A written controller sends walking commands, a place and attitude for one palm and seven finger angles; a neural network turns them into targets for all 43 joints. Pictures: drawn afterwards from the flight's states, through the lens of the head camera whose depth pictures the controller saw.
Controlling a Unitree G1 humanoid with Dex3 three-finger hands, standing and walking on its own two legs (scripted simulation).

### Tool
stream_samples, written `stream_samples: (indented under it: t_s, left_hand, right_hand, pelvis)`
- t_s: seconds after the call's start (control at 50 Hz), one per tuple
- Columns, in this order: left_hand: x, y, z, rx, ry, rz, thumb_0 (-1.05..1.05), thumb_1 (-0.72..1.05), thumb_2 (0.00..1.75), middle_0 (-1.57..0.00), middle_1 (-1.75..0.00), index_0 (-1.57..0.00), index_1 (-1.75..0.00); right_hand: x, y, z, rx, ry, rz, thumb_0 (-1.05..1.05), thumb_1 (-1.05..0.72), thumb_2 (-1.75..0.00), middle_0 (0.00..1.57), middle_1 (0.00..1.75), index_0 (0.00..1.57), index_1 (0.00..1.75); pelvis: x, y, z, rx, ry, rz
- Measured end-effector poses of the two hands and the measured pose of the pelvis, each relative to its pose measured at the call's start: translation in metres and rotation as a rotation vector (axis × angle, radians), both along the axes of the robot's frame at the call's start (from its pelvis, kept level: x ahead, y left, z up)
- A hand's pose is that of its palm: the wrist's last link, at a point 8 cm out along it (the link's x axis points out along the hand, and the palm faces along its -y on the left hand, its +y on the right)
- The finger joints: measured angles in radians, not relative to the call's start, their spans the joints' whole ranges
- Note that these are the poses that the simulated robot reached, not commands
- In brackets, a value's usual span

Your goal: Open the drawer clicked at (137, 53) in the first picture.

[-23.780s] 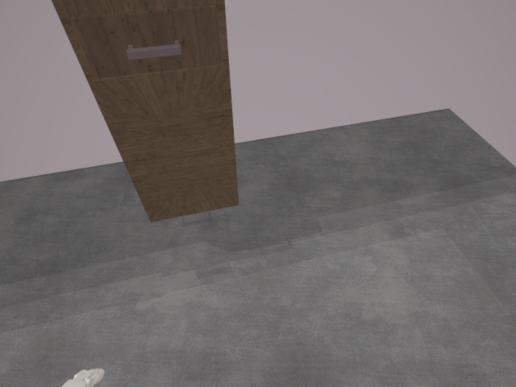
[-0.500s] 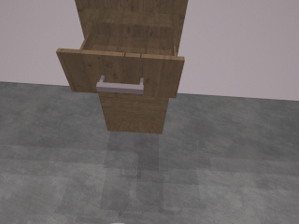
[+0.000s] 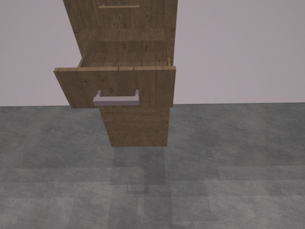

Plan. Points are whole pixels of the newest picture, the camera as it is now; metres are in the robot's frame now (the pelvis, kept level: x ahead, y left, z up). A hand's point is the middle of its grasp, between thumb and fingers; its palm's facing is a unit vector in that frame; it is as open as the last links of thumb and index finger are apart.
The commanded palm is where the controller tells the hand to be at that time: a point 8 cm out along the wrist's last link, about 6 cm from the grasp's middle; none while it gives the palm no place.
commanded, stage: let the arm hang, fingers relaxed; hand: left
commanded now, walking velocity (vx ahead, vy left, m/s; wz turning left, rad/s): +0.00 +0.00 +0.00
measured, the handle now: (117, 96) +0.51 +0.15 +0.06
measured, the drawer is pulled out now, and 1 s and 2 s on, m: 0.30 0.30 0.30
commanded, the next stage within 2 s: look to check the result in 0.20 s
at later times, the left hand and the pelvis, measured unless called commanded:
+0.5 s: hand out of the picture +0.00 +0.15 -0.17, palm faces +0.04 -0.98 -0.18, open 7.4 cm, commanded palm none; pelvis +0.02 -0.01 +0.00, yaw +0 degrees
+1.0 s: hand out of the picture +0.04 +0.14 -0.17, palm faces +0.04 -0.98 -0.20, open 7.4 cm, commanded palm none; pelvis +0.04 -0.02 +0.00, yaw +0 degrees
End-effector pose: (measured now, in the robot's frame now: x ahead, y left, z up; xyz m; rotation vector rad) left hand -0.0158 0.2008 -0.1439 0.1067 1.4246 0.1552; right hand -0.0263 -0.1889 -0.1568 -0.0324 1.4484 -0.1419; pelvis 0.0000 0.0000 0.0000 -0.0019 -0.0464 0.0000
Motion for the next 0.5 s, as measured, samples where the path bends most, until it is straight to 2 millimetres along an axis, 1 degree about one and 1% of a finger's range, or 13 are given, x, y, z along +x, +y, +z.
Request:
stream_samples:
  t_s: [0.06, 0.14, 0.34, 0.42, 0.5]
  left_hand:
    - [0.007, -0.001, -0.001, 0.006, -0.005, -0.011, 0.02, 0.92, 0.9, -0.2, -0.3, -0.2, -0.3]
    - [0.011, 0.0, -0.001, 0.009, -0.01, -0.006, 0.02, 0.92, 0.9, -0.2, -0.3, -0.2, -0.3]
    - [0.008, -0.002, 0.0, 0.012, 0.033, 0.006, 0.01, 0.91, 0.9, -0.2, -0.3, -0.2, -0.3]
    - [0.008, -0.004, 0.001, 0.011, 0.048, 0.009, 0.01, 0.91, 0.9, -0.2, -0.3, -0.2, -0.3]
    - [0.011, -0.006, 0.002, 0.012, 0.054, 0.008, 0.01, 0.91, 0.9, -0.2, -0.3, -0.2, -0.3]
  right_hand:
    - [0.002, -0.004, 0.001, -0.009, -0.005, -0.006, 0.01, -0.91, -0.9, 0.2, 0.3, 0.2, 0.3]
    - [0.002, -0.01, 0.002, -0.019, 0.005, -0.007, 0.01, -0.91, -0.9, 0.2, 0.3, 0.2, 0.3]
    - [-0.001, -0.022, 0.005, -0.038, 0.058, -0.002, 0.01, -0.91, -0.9, 0.2, 0.3, 0.2, 0.3]
    - [0.004, -0.023, 0.006, -0.04, 0.064, 0.002, 0.01, -0.91, -0.9, 0.2, 0.3, 0.2, 0.3]
    - [0.012, -0.024, 0.006, -0.039, 0.055, 0.005, 0.01, -0.91, -0.9, 0.2, 0.3, 0.2, 0.3]
  pelvis:
    - [0.002, -0.003, 0.0, 0.0, -0.004, -0.002]
    - [0.005, -0.006, 0.0, -0.001, -0.003, 0.0]
    - [0.013, -0.011, 0.001, -0.003, 0.004, 0.003]
    - [0.016, -0.012, 0.002, -0.002, 0.006, 0.002]
    - [0.02, -0.013, 0.002, 0.0, 0.008, 0.0]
